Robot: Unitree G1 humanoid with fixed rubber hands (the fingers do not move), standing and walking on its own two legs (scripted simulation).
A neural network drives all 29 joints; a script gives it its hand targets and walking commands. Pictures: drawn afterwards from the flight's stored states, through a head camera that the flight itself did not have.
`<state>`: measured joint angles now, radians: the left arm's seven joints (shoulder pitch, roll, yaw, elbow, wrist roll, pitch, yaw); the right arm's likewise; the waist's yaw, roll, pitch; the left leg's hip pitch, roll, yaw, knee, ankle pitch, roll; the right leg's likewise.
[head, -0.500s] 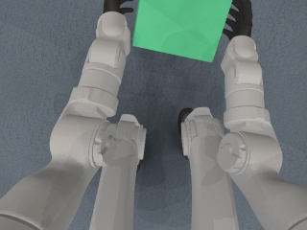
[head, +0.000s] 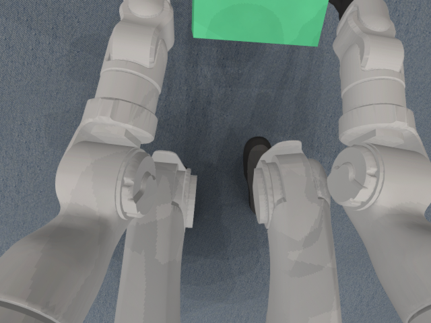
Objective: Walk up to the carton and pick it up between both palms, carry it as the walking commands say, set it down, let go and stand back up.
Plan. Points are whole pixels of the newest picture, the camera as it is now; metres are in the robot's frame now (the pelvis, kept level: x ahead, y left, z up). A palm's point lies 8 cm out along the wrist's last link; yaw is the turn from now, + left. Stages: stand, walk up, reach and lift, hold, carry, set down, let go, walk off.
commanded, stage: set down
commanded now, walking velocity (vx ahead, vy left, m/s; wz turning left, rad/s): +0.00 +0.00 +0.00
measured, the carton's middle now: out of the picture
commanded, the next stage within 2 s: none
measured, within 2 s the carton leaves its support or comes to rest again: rests again in 1.88 s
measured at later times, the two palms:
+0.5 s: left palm out of the picture +0.55 +0.06 -0.19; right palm out of the picture +0.52 -0.22 -0.19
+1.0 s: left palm out of the picture +0.55 +0.06 -0.19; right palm out of the picture +0.53 -0.22 -0.19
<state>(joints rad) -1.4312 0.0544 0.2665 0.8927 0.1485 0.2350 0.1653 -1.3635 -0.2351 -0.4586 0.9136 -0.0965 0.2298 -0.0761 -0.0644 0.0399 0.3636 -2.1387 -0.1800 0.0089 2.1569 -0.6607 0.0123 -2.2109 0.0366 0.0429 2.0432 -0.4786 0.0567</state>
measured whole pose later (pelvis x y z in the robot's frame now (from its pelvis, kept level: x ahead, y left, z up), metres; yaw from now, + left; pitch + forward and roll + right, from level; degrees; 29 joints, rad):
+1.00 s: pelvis +0.01 +0.00 -0.02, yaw +0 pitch +37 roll -2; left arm -1.46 0.10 0.27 0.92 0.22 0.24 0.08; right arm -1.40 -0.26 -0.47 0.98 -0.13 0.19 0.00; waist -0.07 0.02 0.38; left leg -2.17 -0.18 0.01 2.21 -0.69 0.01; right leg -2.24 0.04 0.04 2.10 -0.50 0.06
